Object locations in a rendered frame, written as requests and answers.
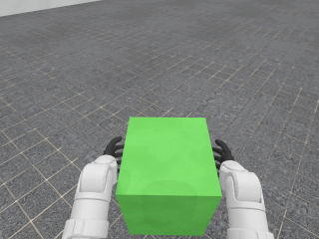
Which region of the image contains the carton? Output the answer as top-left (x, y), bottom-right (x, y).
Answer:
top-left (115, 117), bottom-right (222, 236)

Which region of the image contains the right robot forearm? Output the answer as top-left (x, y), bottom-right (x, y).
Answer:
top-left (219, 160), bottom-right (274, 239)

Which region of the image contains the robot left hand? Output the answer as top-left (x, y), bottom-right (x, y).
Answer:
top-left (103, 136), bottom-right (125, 173)

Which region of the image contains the left robot forearm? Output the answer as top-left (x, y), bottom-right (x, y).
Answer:
top-left (61, 154), bottom-right (118, 239)

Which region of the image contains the robot right hand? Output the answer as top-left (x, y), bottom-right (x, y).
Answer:
top-left (212, 139), bottom-right (234, 178)

